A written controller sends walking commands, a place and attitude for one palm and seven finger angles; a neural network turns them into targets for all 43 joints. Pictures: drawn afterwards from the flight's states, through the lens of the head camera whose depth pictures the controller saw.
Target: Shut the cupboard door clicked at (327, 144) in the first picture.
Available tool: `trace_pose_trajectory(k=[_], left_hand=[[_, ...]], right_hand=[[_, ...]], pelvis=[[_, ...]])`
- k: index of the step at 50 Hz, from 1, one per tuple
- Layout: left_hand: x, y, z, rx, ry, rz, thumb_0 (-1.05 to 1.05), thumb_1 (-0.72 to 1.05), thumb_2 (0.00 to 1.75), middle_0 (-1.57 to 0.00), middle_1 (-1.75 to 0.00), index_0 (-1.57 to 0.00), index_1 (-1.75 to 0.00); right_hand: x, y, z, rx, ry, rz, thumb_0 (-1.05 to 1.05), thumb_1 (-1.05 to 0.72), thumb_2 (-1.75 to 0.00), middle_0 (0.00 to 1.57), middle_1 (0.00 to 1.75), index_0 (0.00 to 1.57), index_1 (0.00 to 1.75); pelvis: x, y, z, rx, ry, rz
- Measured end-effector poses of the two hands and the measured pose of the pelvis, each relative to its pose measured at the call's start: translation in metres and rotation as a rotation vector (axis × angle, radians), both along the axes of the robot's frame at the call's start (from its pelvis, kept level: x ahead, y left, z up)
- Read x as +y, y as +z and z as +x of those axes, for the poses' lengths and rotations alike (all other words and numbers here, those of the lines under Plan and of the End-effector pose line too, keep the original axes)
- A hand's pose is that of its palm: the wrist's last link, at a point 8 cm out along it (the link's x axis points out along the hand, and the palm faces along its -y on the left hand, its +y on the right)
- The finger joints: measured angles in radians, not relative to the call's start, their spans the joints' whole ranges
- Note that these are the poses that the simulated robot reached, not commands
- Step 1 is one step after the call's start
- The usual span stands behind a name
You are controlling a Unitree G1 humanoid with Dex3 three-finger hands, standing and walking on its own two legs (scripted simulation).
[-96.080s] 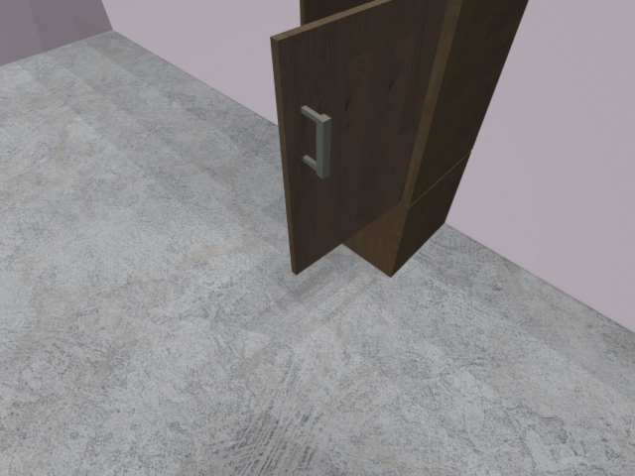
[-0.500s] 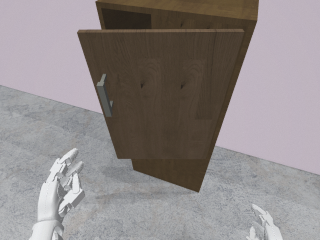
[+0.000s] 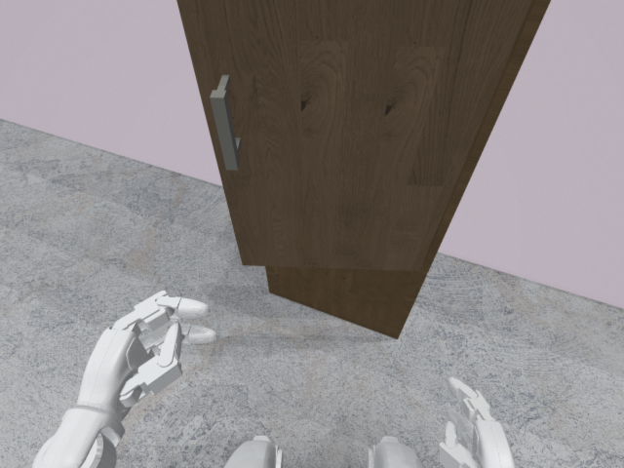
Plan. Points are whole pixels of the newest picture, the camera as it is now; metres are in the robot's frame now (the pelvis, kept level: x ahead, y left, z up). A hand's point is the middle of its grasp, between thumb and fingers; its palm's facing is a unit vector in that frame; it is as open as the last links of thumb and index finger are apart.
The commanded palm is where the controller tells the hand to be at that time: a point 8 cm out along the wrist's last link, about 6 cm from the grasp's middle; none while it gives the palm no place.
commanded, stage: raise the hand and make a fist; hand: left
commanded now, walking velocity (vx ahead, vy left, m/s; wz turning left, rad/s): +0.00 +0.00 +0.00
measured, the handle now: (228, 124) +0.54 +0.15 +0.14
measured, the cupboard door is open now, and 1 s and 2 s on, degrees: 20 20 20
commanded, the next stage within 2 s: bring the fist close to the handle in 1.18 s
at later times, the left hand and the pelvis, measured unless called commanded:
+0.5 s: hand (130, 316) +0.25 +0.20 +0.13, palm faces +0.08 -0.99 -0.06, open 3.1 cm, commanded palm +0.22 +0.24 +0.12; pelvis +0.04 +0.00 +0.03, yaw +1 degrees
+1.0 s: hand (167, 299) +0.26 +0.17 +0.14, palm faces -0.02 -1.00 -0.03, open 3.1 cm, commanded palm +0.24 +0.22 +0.15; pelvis +0.04 -0.02 +0.05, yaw +1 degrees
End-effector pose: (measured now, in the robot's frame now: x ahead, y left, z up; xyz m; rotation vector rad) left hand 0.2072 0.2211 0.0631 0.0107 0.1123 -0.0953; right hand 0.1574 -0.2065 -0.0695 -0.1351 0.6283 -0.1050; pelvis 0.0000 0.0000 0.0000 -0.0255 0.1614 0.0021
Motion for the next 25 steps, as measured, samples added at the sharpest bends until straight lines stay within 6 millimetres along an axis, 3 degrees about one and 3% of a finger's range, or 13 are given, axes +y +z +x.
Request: trace_pose_trajectory(k=[4,8,11,17,25], left_hand=[[0.021,0.011,-0.010,0.009,0.134,0.028,0.01,0.90,0.90,-0.78,-0.93,-0.78,-0.93],[0.035,0.029,-0.016,-0.116,0.202,0.065,0.02,0.90,0.90,-0.85,-1.01,-0.85,-1.01],[0.030,0.032,-0.011,-0.157,0.154,0.055,0.01,0.90,0.90,-0.90,-1.07,-0.90,-1.07],[0.014,0.027,0.007,-0.071,0.039,0.040,0.01,0.90,0.90,-1.01,-1.19,-1.01,-1.19],[0.031,0.065,0.016,-0.162,0.171,0.057,0.01,0.90,0.90,-1.16,-1.35,-1.16,-1.35]], right_hand=[[-0.007,0.008,-0.016,0.041,-0.018,-0.038,0.02,-0.90,-0.90,0.21,0.30,0.21,0.30],[-0.015,0.012,-0.014,0.059,0.033,-0.097,0.02,-0.90,-0.90,0.21,0.30,0.21,0.30],[-0.020,0.014,-0.004,0.047,0.058,-0.127,0.02,-0.90,-0.90,0.20,0.30,0.21,0.30],[-0.019,0.031,0.025,-0.035,0.038,-0.122,0.02,-0.90,-0.90,0.20,0.30,0.21,0.30],[-0.004,0.048,0.057,-0.096,0.084,-0.069,0.02,-0.90,-0.90,0.20,0.30,0.20,0.30]], pelvis=[[0.005,0.010,0.007,-0.007,-0.006,0.002],[0.008,0.010,0.010,-0.004,0.008,-0.005],[0.010,0.009,0.011,-0.003,0.017,-0.011],[0.011,0.015,0.019,-0.010,0.012,-0.010],[0.004,0.026,0.035,-0.034,0.018,-0.008]])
